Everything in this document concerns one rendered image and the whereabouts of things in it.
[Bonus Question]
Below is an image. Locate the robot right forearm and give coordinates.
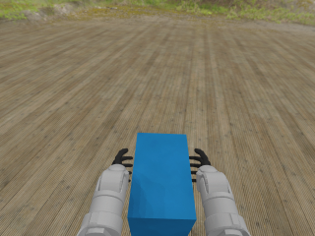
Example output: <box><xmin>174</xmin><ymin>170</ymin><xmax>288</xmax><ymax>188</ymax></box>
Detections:
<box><xmin>196</xmin><ymin>165</ymin><xmax>251</xmax><ymax>236</ymax></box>

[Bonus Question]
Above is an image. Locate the left robot hand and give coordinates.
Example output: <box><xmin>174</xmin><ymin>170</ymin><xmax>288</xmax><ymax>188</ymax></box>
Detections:
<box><xmin>111</xmin><ymin>148</ymin><xmax>133</xmax><ymax>182</ymax></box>

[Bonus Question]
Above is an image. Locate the right robot hand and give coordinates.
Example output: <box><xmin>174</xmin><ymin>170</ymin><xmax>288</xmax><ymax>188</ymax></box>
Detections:
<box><xmin>189</xmin><ymin>148</ymin><xmax>212</xmax><ymax>183</ymax></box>

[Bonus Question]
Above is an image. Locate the carton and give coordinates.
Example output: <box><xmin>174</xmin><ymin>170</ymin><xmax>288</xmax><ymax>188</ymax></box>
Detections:
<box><xmin>127</xmin><ymin>133</ymin><xmax>197</xmax><ymax>236</ymax></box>

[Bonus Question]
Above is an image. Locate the robot left forearm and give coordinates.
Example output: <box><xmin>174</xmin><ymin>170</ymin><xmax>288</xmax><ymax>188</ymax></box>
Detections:
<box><xmin>76</xmin><ymin>164</ymin><xmax>129</xmax><ymax>236</ymax></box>

